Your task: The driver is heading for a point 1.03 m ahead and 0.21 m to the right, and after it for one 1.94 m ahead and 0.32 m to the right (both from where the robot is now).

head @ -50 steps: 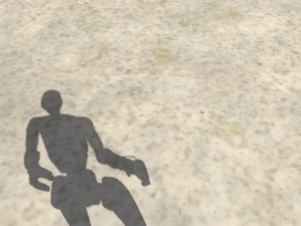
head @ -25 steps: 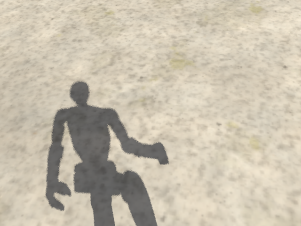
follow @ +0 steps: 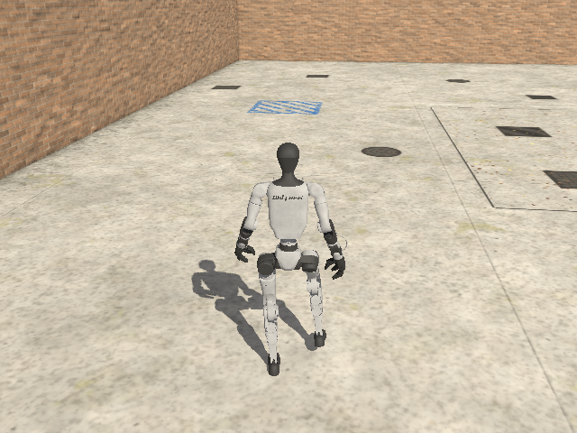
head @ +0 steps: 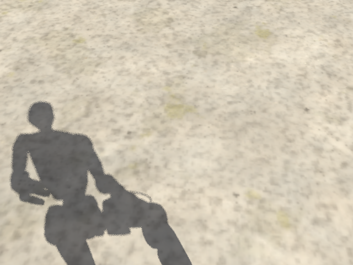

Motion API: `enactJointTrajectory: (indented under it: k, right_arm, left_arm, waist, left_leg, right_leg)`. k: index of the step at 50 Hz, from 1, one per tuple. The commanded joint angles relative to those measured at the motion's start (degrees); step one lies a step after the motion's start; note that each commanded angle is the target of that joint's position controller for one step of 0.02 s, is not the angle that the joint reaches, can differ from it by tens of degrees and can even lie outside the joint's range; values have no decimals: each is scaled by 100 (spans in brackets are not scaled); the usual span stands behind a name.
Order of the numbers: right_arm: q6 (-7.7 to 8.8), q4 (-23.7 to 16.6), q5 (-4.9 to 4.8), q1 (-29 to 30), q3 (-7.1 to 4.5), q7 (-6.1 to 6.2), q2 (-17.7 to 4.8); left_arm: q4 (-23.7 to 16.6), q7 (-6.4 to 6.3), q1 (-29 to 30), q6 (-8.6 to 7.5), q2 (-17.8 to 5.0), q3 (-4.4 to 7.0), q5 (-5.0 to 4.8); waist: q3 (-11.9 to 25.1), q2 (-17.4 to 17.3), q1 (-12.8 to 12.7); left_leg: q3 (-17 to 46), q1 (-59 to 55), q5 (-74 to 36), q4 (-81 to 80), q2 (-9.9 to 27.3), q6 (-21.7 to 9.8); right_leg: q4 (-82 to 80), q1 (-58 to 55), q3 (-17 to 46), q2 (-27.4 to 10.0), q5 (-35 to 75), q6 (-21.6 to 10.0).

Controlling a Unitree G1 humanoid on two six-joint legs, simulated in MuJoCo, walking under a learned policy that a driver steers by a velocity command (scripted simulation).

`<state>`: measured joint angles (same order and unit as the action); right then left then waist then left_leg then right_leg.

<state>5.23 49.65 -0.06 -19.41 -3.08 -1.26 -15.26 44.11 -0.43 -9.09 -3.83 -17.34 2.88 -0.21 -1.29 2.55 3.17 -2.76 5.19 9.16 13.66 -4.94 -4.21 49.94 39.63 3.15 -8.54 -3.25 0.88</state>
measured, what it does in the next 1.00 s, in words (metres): walks ahead: right foot, then left foot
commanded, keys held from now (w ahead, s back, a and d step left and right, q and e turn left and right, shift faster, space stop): w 0.60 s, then w+e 0.40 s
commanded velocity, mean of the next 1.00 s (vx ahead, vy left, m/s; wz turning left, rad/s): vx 0.50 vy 0.00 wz -0.12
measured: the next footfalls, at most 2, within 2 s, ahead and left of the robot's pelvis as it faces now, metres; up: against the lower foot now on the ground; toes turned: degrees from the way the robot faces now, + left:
right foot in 0.22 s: +0.32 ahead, -0.15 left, +0.00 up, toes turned -2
left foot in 0.76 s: +0.62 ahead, +0.09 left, +0.00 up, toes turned -2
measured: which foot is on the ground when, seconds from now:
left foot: down 0.00-0.24, up 0.26-0.74, down 0.76-1.00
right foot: up 0.00-0.20, down 0.22-0.78, up 0.80-1.00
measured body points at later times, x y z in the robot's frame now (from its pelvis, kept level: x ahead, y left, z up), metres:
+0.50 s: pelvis +0.29 -0.07 +0.00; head +0.31 -0.08 +0.45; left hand +0.33 +0.21 -0.12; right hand +0.43 -0.34 -0.11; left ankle +0.38 +0.11 -0.68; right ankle +0.28 -0.15 -0.75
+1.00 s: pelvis +0.57 +0.00 +0.00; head +0.59 +0.00 +0.45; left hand +0.71 +0.26 -0.12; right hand +0.59 -0.29 -0.12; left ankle +0.58 +0.09 -0.75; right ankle +0.60 -0.18 -0.67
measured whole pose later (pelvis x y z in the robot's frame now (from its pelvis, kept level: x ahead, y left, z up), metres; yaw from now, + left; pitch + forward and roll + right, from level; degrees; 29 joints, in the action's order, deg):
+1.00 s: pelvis +0.57 +0.00 +0.00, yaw -9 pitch +0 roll +2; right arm 5.9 51.2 0.9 -14.6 -3.5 -0.8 -14.8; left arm 46.9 -0.7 -14.1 -1.6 -17.7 4.6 -1.7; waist -1.7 3.0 1.8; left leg -8.5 8.3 10.2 18.1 -1.3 -2.6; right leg 61.8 35.8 3.6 -6.1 -12.8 -0.8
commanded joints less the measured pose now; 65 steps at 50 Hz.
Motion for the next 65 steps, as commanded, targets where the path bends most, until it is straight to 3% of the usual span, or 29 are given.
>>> enactJointTrajectory:
  k: [1, 7, 9, 11, 12, 13, 14, 15, 16, 18, 20, 23, 28, 33, 36, 37, 38, 39, 40, 41, 42, 43, 44, 47, 54, 60, 63, 64, 65]
  right_arm:
    - [76, -347, -53, 254, -180, 77, -943]
    - [-126, -7, -120, -304, -215, 121, -1087]
    - [-197, 18, -119, -233, -243, 146, -1165]
    - [-257, -30, -74, -95, -182, 167, -1054]
    - [-241, -194, 86, -205, -38, 183, -721]
    - [-103, -207, -6, -970, 135, 112, -75]
    - [7, -144, -133, -513, -7, 79, -782]
    - [80, -322, -251, 63, -79, 54, -1007]
    - [102, -372, -214, 348, -60, 84, -925]
    - [32, -359, -96, 363, -90, 91, -796]
    - [-87, -293, -82, 203, -59, 102, -586]
    - [-164, -460, -14, 676, -37, 126, -510]
    - [-73, -695, -29, 1633, 34, 44, -351]
    - [21, -998, -75, 2333, 26, -85, -457]
    - [99, -902, -65, 1879, -73, -111, -711]
    - [113, -718, -56, 1252, -176, -77, -879]
    - [116, -481, -3, 289, -310, -16, -1188]
    - [80, -387, 108, -426, -448, 41, -1749]
    - [31, -327, 56, -561, -383, 18, -1497]
    - [29, -384, 2, -186, -255, 26, -1062]
    - [32, -434, -12, 195, -193, 43, -841]
    - [51, -429, 7, 569, -140, 34, -664]
    - [89, -424, 45, 815, -99, 27, -494]
    - [181, -323, 88, 1025, -145, 33, -539]
    - [116, -114, 79, 774, -247, 181, -880]
    - [-136, 71, -77, 288, -346, 209, -1136]
    - [-265, -2, -148, 462, -418, 252, -1357]
    - [-305, -35, -175, 572, -415, 263, -1368]
    - [-283, -91, -119, 570, -354, 275, -1233]
  left_arm:
    - [-366, 61, 353, -107, -137, -13, 0]
    - [-725, 265, 1121, -182, -270, -16, -70]
    - [-693, 295, 842, -196, -416, 35, -66]
    - [-297, 231, -564, -198, -838, 260, -39]
    - [-126, 168, -1602, -164, -1292, 374, 17]
    - [-5, 216, -1706, -144, -1569, 423, 17]
    - [-92, 221, -1607, -145, -924, 263, -39]
    - [-152, 198, -1187, -151, -737, 193, -25]
    - [-210, 194, -807, -150, -686, 168, 10]
    - [-234, 206, -460, -179, -461, 107, 96]
    - [-169, 220, -449, -240, -449, 115, 47]
    - [-10, 164, -594, -257, -627, 169, 25]
    - [222, 69, -935, -177, -755, 192, -27]
    - [541, 24, -1398, -37, -829, 235, -111]
    - [546, -28, -1232, 49, -964, 298, -122]
    - [523, -34, -1126, 73, -928, 278, -109]
    - [453, -34, -1134, 75, -679, 181, -34]
    - [283, -13, -1645, 7, -84, 6, 31]
    - [341, 2, -1876, -86, -38, -25, -105]
    - [299, 8, -1460, -121, -653, 144, -256]
    - [185, -3, -1061, -121, -721, 177, -273]
    - [159, -29, -890, -88, -654, 192, -216]
    - [183, -43, -916, -16, -585, 233, -167]
    - [148, -28, -1028, 192, -251, 215, -165]
    - [-263, 136, -45, 175, -79, 158, -104]
    - [-779, 347, 816, 182, -84, 114, -105]
    - [-785, 374, 206, 233, -416, 293, -109]
    - [-610, 340, -551, 244, -650, 439, -127]
    - [-343, 236, -1545, 286, -1051, 650, -133]
  waist:
    - [-248, -456, -59]
    - [-323, -514, 123]
    - [-127, -651, -94]
    - [811, -579, -817]
    - [1775, 188, -1108]
    - [2346, 1711, -648]
    - [2011, 898, -920]
    - [1194, 578, -881]
    - [769, 91, -715]
    - [425, 132, -395]
    - [378, 162, -257]
    - [79, 42, -290]
    - [-159, 58, -598]
    - [-355, 64, -723]
    - [-91, 214, -368]
    - [279, 183, -19]
    - [1043, 31, 376]
    - [2003, -1137, 329]
    - [2504, -2005, 305]
    - [1588, -1351, 334]
    - [958, -1088, 221]
    - [530, -838, 42]
    - [302, -929, -132]
    - [78, -864, -365]
    - [-236, -495, -133]
    - [-470, -449, 98]
    - [92, -753, -408]
    - [486, -703, -861]
    - [992, -370, -1328]
  left_leg:
    - [661, 624, -854, -813, 1376, -801]
    - [835, -683, -1133, -255, 1903, -685]
    - [849, -965, -1982, 167, 1972, -562]
    - [464, -553, -3252, 1893, 1509, -292]
    - [178, 649, -1560, 3798, 1109, -76]
    - [419, 2893, 2239, 5493, 59, 234]
    - [1048, 3541, 2388, 6039, 382, 168]
    - [904, 3833, 1853, 6020, 657, 95]
    - [743, 3657, 1333, 5770, 936, 120]
    - [744, 3134, 790, 5268, 1231, 201]
    - [675, 2903, 633, 4985, 1277, 304]
    - [621, 3298, 42, 4227, 1337, 484]
    - [375, 3058, -1415, 2426, 1109, 514]
    - [485, 3105, -1196, 1630, 936, 359]
    - [412, 2291, -645, 1373, 750, 200]
    - [262, 1357, -614, 1218, 609, 81]
    - [529, -222, -724, 1494, 963, -146]
    - [2494, -2493, -290, 1492, 2410, -782]
    - [4330, -2920, 777, 582, 2960, -1226]
    - [3717, -2201, 1391, 370, 2765, -946]
    - [2913, -1427, 1318, 240, 2584, -728]
    - [2335, -666, 897, 13, 2359, -621]
    - [1814, -158, 493, -184, 2150, -524]
    - [928, 455, -341, -581, 2026, -579]
    - [-366, 91, -1198, -752, 1875, -526]
    - [-784, -1069, -2143, -273, 2212, -400]
    - [-1026, -1266, -4785, 1086, 2179, -214]
    - [-1146, -975, -5004, 2137, 2023, -83]
    - [-1176, 134, -3894, 3686, 1792, 169]
  right_leg:
    - [-1082, -484, -194, 134, 1007, 35]
    - [-2011, -267, -160, 353, 507, -209]
    - [-2130, -728, -266, 503, 3, -369]
    - [-2241, -2816, -482, 717, 55, -697]
    - [-2002, -4608, 811, -416, 301, -1073]
    - [-2813, -6249, 3579, -1436, -1124, -1967]
    - [-3185, -6068, 3673, -1286, -1845, -1751]
    - [-3281, -5349, 2792, -1107, -1561, -1519]
    - [-3401, -4580, 2194, -893, -845, -1426]
    - [-3716, -3636, 1462, -566, 64, -1371]
    - [-3990, -3305, 1089, -458, 411, -1453]
    - [-4262, -3172, 681, -426, 720, -1516]
    - [-4385, -3217, 41, -140, 540, -1250]
    - [-3987, -3972, 313, -508, 591, -1195]
    - [-3389, -4175, 529, -592, 1307, -1041]
    - [-2703, -4012, 387, -355, 1958, -912]
    - [-1450, -3319, 183, -16, 1585, -724]
    - [709, -1296, -235, 780, -516, -325]
    - [1902, -213, 258, 1140, -3104, -218]
    - [2384, 279, 528, 776, -2845, -261]
    - [2330, 361, 352, 488, -2333, -305]
    - [2065, 151, 283, 293, -1900, -284]
    - [1787, -131, 331, 124, -1577, -276]
    - [1582, -463, 285, -13, -1113, -202]
    - [-382, -175, -48, 78, 563, -138]
    - [-1305, 33, -541, 287, 39, -410]
    - [-1330, -1113, -998, 850, -804, -755]
    - [-1623, -2151, -1077, 1106, -662, -942]
    - [-1915, -3866, -581, 1037, -443, -1202]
